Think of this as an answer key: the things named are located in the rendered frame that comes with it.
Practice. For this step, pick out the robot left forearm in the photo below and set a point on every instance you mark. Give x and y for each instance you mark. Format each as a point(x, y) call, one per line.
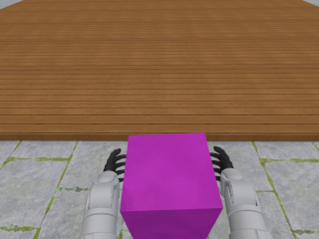
point(101, 208)

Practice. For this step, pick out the robot left hand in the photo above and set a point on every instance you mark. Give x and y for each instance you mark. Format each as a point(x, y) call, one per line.
point(111, 164)

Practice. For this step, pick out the carton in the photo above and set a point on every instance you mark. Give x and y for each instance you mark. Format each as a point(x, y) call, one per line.
point(169, 189)

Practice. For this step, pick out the robot right hand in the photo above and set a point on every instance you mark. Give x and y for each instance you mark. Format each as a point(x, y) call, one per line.
point(224, 162)

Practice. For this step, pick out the robot right forearm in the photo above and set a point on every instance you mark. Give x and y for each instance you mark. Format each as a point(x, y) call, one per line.
point(242, 205)

